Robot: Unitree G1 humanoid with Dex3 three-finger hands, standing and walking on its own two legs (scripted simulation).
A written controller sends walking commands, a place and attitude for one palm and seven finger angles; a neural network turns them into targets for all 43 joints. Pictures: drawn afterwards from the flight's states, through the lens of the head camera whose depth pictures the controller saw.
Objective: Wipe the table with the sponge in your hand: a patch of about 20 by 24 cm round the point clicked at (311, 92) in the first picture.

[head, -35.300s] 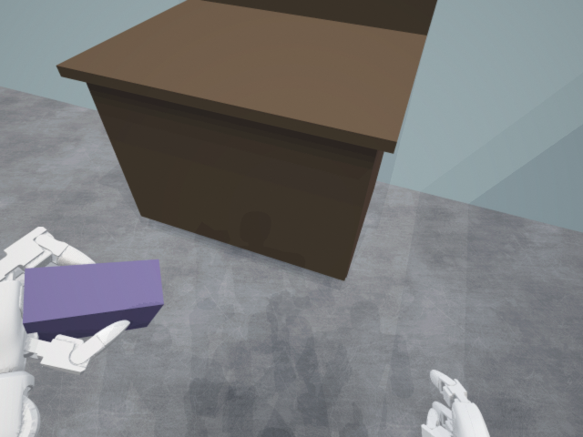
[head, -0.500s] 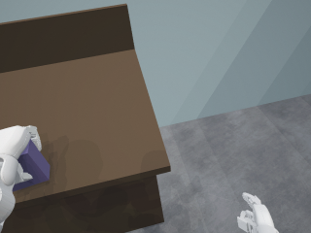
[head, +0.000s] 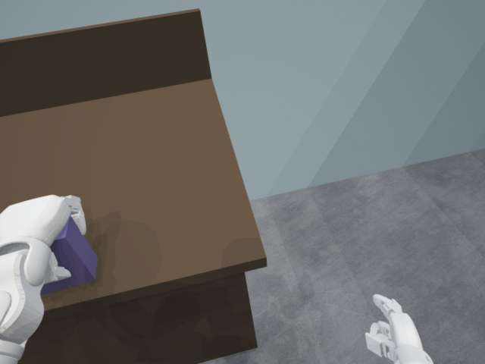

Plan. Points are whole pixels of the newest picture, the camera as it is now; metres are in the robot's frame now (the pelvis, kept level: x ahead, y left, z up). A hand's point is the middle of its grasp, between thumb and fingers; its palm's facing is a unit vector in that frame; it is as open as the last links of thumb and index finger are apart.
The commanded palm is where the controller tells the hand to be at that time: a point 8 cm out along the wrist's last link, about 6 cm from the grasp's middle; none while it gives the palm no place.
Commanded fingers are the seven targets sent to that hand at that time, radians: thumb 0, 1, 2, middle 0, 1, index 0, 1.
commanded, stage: move the sponge above the wiping area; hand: left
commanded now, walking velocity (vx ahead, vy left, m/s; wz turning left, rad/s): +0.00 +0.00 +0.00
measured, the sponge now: (55, 264) +0.21 +0.36 +0.07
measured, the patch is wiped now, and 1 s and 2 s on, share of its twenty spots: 0.00 0.00 0.00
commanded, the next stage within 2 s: lower the sponge onto the table in 1.12 s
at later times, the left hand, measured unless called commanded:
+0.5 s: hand (54, 252) +0.22 +0.34 +0.10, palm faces -0.14 -0.05 -0.99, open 9.3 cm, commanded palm +0.20 +0.35 +0.20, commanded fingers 0.00 0.10 1.30 -1.20 -1.60 -1.20 -1.60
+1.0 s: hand (66, 246) +0.23 +0.33 +0.10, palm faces -0.14 -0.03 -0.99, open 9.3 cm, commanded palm +0.21 +0.35 +0.20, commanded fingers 0.00 0.10 1.30 -1.20 -1.60 -1.20 -1.60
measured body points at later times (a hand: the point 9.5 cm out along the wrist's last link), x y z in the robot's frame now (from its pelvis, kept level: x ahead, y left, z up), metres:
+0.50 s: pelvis +0.00 +0.00 +0.00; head +0.00 -0.04 +0.45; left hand +0.22 +0.34 +0.16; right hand +0.23 -0.23 -0.10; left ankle +0.00 +0.09 -0.75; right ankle +0.00 -0.12 -0.75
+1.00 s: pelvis +0.00 +0.00 +0.00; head +0.00 -0.03 +0.45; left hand +0.23 +0.33 +0.15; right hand +0.23 -0.22 -0.10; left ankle +0.00 +0.09 -0.75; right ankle +0.00 -0.12 -0.75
